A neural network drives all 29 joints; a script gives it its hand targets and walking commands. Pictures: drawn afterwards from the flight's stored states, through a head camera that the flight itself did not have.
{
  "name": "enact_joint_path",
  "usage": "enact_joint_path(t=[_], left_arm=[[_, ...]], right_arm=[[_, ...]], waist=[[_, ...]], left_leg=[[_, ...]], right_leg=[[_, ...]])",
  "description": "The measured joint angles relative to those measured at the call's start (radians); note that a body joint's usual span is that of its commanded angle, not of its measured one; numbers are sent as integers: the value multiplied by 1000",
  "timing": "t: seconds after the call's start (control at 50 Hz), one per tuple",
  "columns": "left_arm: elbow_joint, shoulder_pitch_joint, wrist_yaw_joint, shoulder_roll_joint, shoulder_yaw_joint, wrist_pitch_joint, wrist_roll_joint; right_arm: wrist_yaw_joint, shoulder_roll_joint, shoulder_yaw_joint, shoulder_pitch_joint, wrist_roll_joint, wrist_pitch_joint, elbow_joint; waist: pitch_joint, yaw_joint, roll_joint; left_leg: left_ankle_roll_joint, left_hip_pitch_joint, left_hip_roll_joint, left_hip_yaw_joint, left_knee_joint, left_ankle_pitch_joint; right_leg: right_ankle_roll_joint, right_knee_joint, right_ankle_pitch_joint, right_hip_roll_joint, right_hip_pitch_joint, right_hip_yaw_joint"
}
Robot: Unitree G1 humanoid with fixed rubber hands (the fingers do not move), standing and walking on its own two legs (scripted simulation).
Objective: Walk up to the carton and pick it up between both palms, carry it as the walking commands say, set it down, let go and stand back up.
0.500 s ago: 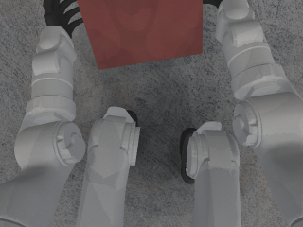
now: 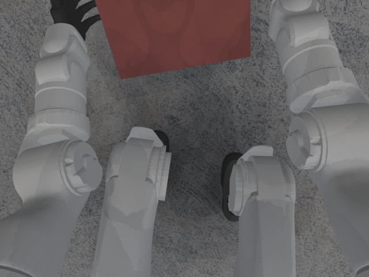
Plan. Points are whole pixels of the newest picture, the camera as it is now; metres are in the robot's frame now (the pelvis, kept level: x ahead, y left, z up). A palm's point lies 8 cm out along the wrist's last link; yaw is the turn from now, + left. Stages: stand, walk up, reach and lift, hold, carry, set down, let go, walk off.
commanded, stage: set down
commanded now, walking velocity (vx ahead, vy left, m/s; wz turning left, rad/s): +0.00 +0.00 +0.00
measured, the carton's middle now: (176, 15) +0.54 +0.10 -0.27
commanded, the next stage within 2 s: none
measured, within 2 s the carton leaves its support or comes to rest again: rests again in 1.30 s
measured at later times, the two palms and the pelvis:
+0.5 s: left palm (70, 21) +0.48 +0.27 -0.17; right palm out of the picture +0.57 -0.07 -0.17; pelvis +0.01 +0.00 +0.00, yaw +0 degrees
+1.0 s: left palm (71, 20) +0.49 +0.27 -0.17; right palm out of the picture +0.58 -0.07 -0.17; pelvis +0.01 +0.00 +0.00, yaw +0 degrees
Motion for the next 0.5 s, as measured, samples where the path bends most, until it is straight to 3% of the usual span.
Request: enact_joint_path(t=[0.5], left_arm=[[14,-15,-36,2,50,-30,39]], right_arm=[[29,7,-42,-1,-39,-24,-15]], waist=[[8,-4,0]], left_leg=[[2,1,2,4,5,-19]], right_leg=[[-4,7,-20,-3,1,2]])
